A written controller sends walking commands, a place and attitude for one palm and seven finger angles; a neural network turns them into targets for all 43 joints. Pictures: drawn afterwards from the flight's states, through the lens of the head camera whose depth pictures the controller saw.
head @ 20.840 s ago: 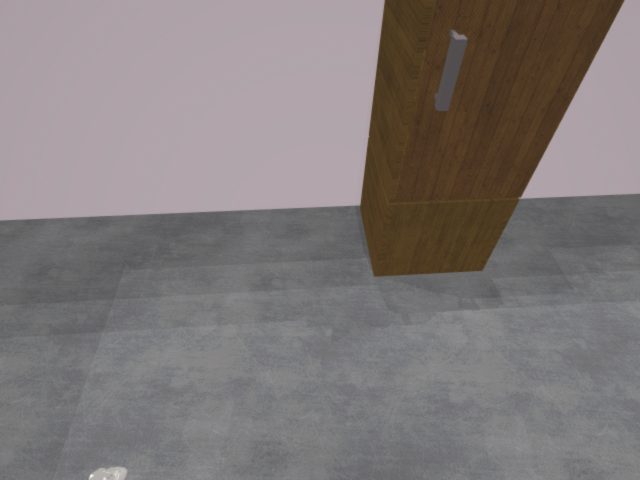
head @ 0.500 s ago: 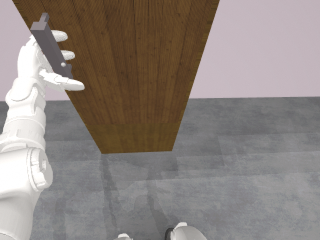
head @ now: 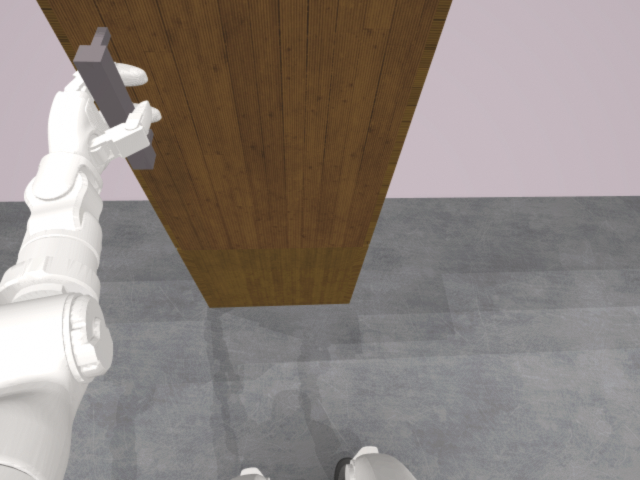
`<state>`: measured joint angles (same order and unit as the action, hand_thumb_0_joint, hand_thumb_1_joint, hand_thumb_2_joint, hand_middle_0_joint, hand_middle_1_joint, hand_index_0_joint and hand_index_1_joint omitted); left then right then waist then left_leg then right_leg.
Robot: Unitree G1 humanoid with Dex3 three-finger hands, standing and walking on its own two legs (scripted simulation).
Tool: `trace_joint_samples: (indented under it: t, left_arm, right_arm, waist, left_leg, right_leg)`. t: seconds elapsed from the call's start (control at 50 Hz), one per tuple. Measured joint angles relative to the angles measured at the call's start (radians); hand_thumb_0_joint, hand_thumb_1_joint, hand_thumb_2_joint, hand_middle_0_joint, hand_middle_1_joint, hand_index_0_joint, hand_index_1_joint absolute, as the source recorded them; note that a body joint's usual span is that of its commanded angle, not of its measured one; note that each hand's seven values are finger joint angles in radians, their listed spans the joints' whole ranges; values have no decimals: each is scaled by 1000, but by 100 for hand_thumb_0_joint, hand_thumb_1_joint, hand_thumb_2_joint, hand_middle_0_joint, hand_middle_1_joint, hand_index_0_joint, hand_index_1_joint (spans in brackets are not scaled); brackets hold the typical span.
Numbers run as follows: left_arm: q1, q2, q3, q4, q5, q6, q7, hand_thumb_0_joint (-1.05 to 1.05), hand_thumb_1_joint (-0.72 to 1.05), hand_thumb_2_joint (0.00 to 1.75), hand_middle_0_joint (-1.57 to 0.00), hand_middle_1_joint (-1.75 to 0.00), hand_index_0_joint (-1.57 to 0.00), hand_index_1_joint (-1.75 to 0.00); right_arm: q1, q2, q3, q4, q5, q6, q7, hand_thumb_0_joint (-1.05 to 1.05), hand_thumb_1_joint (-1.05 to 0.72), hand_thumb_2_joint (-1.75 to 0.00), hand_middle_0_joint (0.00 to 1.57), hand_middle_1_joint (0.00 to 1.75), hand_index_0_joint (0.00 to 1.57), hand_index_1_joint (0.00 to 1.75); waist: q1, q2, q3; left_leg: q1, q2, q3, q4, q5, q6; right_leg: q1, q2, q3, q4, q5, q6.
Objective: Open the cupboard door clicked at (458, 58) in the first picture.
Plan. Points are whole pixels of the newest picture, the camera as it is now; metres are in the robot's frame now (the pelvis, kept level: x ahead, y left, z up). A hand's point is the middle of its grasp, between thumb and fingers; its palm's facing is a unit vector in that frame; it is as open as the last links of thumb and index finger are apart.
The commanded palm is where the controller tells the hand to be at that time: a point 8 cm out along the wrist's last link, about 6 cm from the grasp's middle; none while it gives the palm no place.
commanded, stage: close the thumb around the handle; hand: left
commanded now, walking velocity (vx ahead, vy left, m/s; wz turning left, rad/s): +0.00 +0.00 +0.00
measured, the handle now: (125, 103) +0.55 +0.21 +0.11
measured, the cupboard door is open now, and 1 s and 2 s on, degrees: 0 33 42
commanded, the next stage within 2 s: pull the door open along its arc in 0.10 s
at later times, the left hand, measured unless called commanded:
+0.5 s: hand (137, 144) +0.49 +0.18 +0.12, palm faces -0.02 -1.00 +0.00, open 6.0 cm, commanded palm +0.43 +0.23 +0.12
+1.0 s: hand (204, 273) +0.32 +0.10 +0.12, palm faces +0.39 -0.92 +0.03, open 6.2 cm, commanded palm +0.25 +0.13 +0.12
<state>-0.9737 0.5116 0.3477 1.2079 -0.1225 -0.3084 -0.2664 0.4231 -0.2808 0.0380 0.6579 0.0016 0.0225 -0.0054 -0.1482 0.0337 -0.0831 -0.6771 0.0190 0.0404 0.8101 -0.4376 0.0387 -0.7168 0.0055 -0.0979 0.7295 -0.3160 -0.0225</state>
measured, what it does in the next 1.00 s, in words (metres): stands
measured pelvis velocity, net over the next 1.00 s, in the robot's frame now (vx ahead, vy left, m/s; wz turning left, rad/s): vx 0.00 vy -0.02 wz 0.02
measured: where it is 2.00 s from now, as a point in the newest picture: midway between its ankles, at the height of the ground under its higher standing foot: outside the picture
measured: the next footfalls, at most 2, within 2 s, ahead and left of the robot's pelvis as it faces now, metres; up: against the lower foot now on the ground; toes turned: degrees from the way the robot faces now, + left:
none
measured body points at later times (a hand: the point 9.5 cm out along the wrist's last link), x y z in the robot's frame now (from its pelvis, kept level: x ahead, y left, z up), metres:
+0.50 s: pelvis +0.01 +0.00 +0.01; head +0.09 -0.01 +0.45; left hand +0.48 +0.24 +0.12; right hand +0.01 -0.27 -0.11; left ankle -0.04 +0.09 -0.70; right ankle +0.01 -0.11 -0.70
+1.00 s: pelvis +0.00 -0.02 +0.02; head +0.01 -0.04 +0.47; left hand +0.29 +0.14 +0.12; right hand +0.21 -0.22 -0.07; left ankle -0.04 +0.09 -0.70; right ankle +0.01 -0.11 -0.70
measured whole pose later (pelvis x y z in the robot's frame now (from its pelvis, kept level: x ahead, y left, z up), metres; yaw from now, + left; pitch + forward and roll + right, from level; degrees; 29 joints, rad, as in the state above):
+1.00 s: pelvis +0.00 -0.02 +0.02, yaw +1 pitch +4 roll +0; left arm 0.00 -0.08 -0.08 0.01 0.00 0.02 0.44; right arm 0.14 -0.18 0.03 0.56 -0.02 0.05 0.00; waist 0.02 0.05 -0.08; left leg -0.31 0.00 0.03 0.63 -0.38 0.02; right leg -0.38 0.00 -0.10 0.62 -0.31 -0.04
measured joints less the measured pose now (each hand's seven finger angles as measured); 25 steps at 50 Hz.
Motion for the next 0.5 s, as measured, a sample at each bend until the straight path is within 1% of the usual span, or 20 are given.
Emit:
trace_joint_samples:
  t: [0.22, 0.3, 0.34, 0.4, 0.5]
  left_arm:
    - [9, -7, -3, -13, -9, 4, 19, 1, 68, 83, -36, -135, -38, -134]
    - [30, 1, 34, -17, 11, 0, 0, 1, 68, 82, -37, -135, -39, -135]
    - [54, 7, 46, -33, 8, 2, -9, 1, 68, 81, -37, -135, -38, -135]
    - [106, 0, 57, -80, -6, 6, -17, 1, 69, 79, -37, -135, -37, -135]
    - [239, -44, 56, -219, -45, 23, -27, 1, 68, 75, -36, -135, -36, -135]
  right_arm:
    - [13, -2, -5, 7, -2, 0, 6, 0, -90, -89, 20, 30, 20, 30]
    - [9, -4, -1, 0, 0, 10, 4, 0, -90, -89, 20, 30, 20, 30]
    - [9, -4, -1, -13, 3, 17, 2, 0, -90, -89, 20, 30, 20, 30]
    - [10, -4, -4, -34, 9, 25, 1, 0, -90, -89, 20, 30, 20, 30]
    - [7, -1, -9, -61, 23, 37, 4, 0, -90, -89, 20, 30, 20, 30]
  waist:
    - [0, 1, -1]
    - [-4, 1, -7]
    - [-7, 2, -9]
    - [-4, 5, -11]
    - [16, 8, -20]
  left_leg:
    - [2, 1, -1, 0, 0, -1]
    - [10, 6, 8, -4, -2, -1]
    - [19, 9, 16, -10, -3, -1]
    - [39, 12, 27, -24, -2, -2]
    - [88, 15, 43, -58, 3, -3]
  right_leg:
    - [3, 2, 0, -1, 0, -1]
    - [4, 7, 9, -3, 1, -2]
    - [9, 10, 16, -6, 2, -2]
    - [22, 15, 28, -14, 5, -3]
    - [60, 22, 44, -36, 9, -3]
